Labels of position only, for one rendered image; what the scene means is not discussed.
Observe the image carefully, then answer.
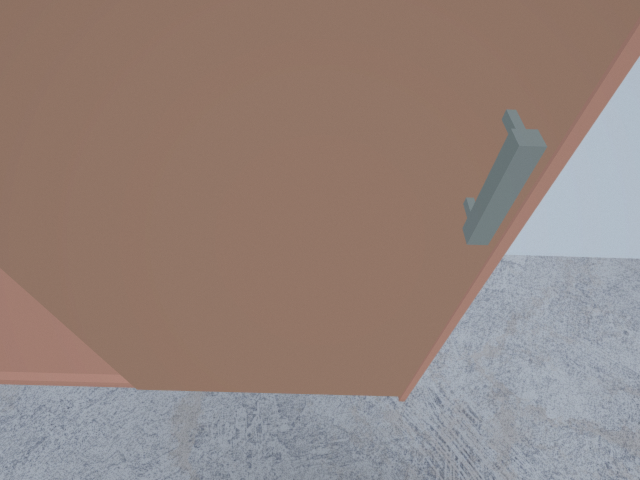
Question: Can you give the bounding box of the handle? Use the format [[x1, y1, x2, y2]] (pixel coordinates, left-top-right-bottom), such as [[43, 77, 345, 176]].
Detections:
[[462, 109, 547, 245]]

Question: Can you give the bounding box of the wardrobe door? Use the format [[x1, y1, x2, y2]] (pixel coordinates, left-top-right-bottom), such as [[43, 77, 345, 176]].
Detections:
[[0, 268, 120, 375], [0, 0, 640, 397]]

